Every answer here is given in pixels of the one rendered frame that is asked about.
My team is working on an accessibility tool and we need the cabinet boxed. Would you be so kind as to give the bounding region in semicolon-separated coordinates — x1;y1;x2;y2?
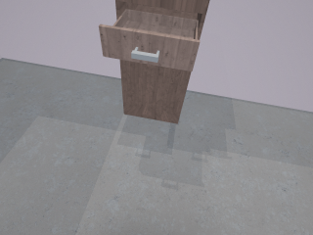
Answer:
115;0;210;124

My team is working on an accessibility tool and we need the drawer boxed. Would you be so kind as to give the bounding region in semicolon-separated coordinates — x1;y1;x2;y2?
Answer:
99;9;201;71

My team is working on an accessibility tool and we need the handle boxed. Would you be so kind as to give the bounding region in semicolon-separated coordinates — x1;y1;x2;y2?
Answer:
131;47;160;63

